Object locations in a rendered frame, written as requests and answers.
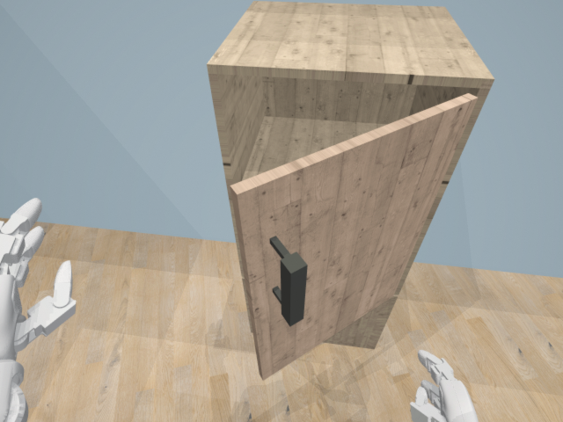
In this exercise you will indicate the right robot hand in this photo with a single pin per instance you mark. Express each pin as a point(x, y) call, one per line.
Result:
point(452, 402)

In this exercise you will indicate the handle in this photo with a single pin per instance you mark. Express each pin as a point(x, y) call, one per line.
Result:
point(293, 283)

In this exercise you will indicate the cupboard door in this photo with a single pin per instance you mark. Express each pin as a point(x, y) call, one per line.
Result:
point(353, 212)

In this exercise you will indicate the robot left forearm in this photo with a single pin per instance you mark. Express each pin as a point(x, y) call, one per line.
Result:
point(13, 405)

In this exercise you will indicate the left robot hand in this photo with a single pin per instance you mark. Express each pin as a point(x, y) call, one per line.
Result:
point(17, 246)

